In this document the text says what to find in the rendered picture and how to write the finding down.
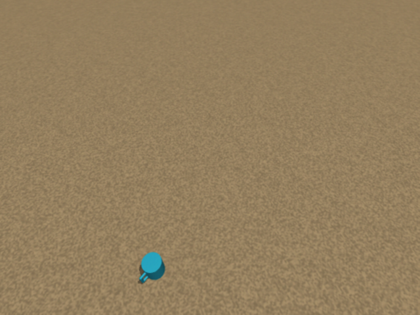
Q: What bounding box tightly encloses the mug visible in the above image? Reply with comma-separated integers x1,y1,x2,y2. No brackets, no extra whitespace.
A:
139,252,165,283

